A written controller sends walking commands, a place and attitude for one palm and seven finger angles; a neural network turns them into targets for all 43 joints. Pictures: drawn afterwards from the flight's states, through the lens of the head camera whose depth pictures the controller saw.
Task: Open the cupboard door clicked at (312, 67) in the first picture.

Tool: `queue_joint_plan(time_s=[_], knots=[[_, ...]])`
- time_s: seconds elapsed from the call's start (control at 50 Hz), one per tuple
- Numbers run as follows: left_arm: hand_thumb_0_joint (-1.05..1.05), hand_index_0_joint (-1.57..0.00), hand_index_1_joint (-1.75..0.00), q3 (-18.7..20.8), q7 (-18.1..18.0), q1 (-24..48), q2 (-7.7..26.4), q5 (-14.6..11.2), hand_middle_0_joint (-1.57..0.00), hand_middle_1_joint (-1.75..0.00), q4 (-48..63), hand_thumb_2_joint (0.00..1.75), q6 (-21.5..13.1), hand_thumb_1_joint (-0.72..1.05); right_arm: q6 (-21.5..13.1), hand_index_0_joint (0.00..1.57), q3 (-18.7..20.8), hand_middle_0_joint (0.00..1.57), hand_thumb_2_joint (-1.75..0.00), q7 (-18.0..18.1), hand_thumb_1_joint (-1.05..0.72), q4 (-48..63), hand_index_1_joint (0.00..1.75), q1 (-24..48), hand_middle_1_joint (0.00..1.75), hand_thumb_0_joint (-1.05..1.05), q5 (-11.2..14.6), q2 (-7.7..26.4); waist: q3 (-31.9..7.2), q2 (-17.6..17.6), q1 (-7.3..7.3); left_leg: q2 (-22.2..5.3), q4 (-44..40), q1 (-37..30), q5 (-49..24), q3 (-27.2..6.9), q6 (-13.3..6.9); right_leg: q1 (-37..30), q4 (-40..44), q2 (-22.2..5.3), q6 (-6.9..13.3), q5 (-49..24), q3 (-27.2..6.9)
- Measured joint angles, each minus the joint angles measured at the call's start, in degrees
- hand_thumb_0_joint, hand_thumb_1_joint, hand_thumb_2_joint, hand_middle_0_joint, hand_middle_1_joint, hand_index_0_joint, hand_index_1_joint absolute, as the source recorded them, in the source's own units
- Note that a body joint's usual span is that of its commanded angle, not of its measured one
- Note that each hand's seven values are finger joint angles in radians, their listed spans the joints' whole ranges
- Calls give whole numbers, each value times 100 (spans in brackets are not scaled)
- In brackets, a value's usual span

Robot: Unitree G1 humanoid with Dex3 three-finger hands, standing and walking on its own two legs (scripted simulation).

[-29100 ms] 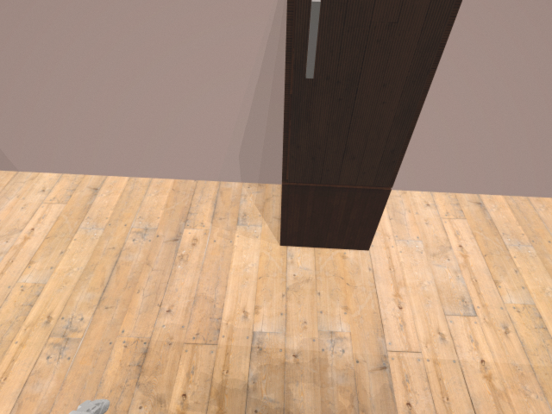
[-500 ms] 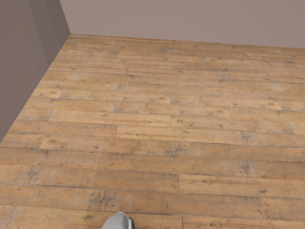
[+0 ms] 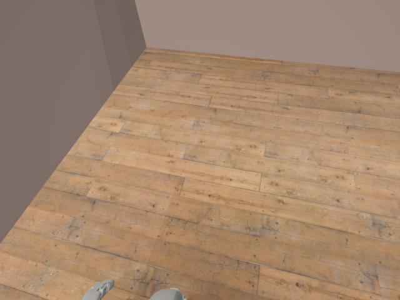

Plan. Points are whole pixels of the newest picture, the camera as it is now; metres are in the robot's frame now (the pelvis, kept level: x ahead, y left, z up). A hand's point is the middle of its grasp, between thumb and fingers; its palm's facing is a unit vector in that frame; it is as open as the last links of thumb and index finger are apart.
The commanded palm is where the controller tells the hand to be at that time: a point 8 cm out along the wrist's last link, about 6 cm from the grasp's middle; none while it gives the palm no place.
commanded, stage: turn to face it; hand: left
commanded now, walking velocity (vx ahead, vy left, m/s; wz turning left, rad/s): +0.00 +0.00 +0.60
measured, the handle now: out of the picture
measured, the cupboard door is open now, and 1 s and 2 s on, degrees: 44 44 44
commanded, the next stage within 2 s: none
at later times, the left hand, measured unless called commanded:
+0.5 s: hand out of the picture +0.02 +0.23 -0.17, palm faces +0.36 -0.89 -0.28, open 7.4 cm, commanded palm none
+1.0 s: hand out of the picture +0.04 +0.15 -0.15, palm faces +0.59 -0.76 -0.26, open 7.3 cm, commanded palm none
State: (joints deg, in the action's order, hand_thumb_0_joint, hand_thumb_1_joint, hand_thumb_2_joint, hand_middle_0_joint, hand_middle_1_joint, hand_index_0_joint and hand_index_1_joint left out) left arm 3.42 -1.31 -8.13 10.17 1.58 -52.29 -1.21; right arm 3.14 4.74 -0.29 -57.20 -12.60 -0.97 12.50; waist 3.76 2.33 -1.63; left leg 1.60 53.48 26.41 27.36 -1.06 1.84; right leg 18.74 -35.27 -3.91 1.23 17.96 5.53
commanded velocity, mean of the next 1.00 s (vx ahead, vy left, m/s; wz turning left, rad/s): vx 0.00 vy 0.00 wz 0.60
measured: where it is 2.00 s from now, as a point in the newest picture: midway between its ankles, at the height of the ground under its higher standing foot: outside the picture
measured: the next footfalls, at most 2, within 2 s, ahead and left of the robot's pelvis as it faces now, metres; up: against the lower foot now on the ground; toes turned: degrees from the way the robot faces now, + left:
left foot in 0.36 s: +0.07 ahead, +0.12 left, +0.00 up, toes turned +22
right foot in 0.72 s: +0.17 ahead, -0.12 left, +0.00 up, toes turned +23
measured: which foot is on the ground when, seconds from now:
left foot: up 0.00-0.34, down 0.36-0.72, up 0.74-1.00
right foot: down 0.00-0.36, up 0.38-0.70, down 0.72-1.00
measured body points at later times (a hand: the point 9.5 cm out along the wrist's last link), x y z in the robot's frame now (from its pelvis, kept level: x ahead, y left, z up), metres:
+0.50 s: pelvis +0.05 +0.00 +0.00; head +0.09 +0.03 +0.44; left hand +0.00 +0.28 -0.15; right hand +0.26 -0.20 -0.13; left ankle +0.04 +0.11 -0.73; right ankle +0.06 -0.14 -0.66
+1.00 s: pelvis +0.09 -0.04 +0.01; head +0.15 -0.02 +0.45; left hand +0.01 +0.19 -0.13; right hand +0.30 -0.21 -0.15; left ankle +0.00 +0.06 -0.67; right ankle +0.13 -0.14 -0.73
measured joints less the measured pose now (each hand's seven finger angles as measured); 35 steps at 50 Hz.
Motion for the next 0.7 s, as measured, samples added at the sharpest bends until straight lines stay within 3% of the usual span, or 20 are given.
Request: queue_joint_plan(time_s=[0.04, 0.1, 0.22, 0.3, 0.34, 0.36, 0.38, 0.4, 0.44, 0.48, 0.58, 0.7], knots=[[0, -20, -30, -33, -31, -71, -49, -10, -20, -30, 4, 90, 20, 92, 49, 20, 32, 20, -90, -25, -91, 22, 30, 94, 30, 1, 4, 85, 21, -51, -13, -72, 958, 265, -114, 138, 85, -227, 218, -85, 21, -6, 155], [0, -20, -30, -79, -38, -198, -102, -14, -20, -30, -32, 90, 19, 91, 74, 20, 35, 20, -90, -55, -91, 93, 30, 239, 30, 1, 12, 163, 44, -173, -36, -229, 1223, 354, -317, 281, 188, -520, 536, -205, 27, -55, 400], [0, -20, -30, -64, -41, -441, -16, 5, -21, -30, -66, 90, -9, 93, 107, 20, -5, 20, -90, -93, -91, 229, 30, 619, 30, 1, 23, 255, 204, -326, 93, -364, 70, 23, -342, 480, 207, -879, 649, -375, 0, 100, 912], [0, -20, -30, -31, -7, -623, 121, 30, -21, -30, -130, 90, 43, 92, 75, 20, -57, 20, -90, -124, -91, 396, 30, 889, 30, 1, 36, 240, 315, -425, 210, -299, -938, -355, -381, 751, 82, -926, 323, -509, -79, 382, 1207], [0, -20, -30, -5, 21, -746, 216, 9, -21, -30, -175, 90, 76, 92, 9, 20, -87, 20, -90, -143, -91, 540, 30, 956, 30, 1, 23, 227, 311, -489, 230, -206, -1689, -690, -878, 926, -24, -827, -105, -639, -160, 627, 1305], [0, -20, -30, 8, 45, -830, 242, -15, -21, -30, -182, 90, 110, 92, -52, 20, -97, 20, -90, -157, -91, 635, 30, 956, 30, 0, 3, 262, 251, -419, 224, -233, -1981, -814, -1340, 905, -284, -627, -559, -658, -234, 744, 1294], [0, -20, -30, 22, 57, -807, 308, -33, -21, -30, -210, 90, 187, 92, -111, 20, -86, 20, -90, -143, -91, 687, 30, 982, 30, 0, -3, 237, 267, -458, 212, -197, -1820, -724, -1303, 870, -465, -344, -1209, -681, -346, 1078, 1043], [0, -20, -30, 38, 43, -754, 373, -33, -21, -30, -220, 90, 284, 92, -148, 20, -99, 20, -90, -129, -91, 719, 30, 992, 30, 0, 7, 201, 304, -507, 238, -171, -1644, -669, -1145, 841, -518, -50, -1855, -618, -426, 1341, 683], [1, -20, -30, 79, 4, -626, 440, -29, -20, -30, -242, 90, 410, 91, -173, 20, -134, 20, -90, -84, -91, 754, 30, 915, 30, 0, 9, 148, 288, -509, 268, -157, -1592, -669, -966, 731, -478, 431, -2728, -440, -538, 1401, 168], [1, -20, -30, 113, 24, -480, 457, -17, -20, -30, -206, 90, 456, 91, -161, 20, -155, 20, -90, -37, -91, 731, 30, 806, 30, 0, -3, 110, 244, -467, 275, -132, -1800, -743, -1049, 597, -385, 764, -3058, -343, -594, 1073, -154], [1, -19, -30, 113, 84, -218, 384, -6, -20, -30, 50, 90, 394, 91, -123, 20, -175, 20, -90, -32, -91, 591, 30, 540, 30, 0, -24, 48, 143, -298, 241, -90, -2285, -858, -1353, 250, -335, 965, -2431, -217, -639, 566, -512], [0, -19, -30, 51, 86, -60, 245, -35, -20, -30, 282, 90, 266, 91, -17, 20, -88, 20, -90, -43, -91, 504, 30, 299, 30, 0, -35, 5, 97, -65, 74, -83, -2090, -654, -1296, -212, -112, 235, -498, 100, -569, 250, -407]])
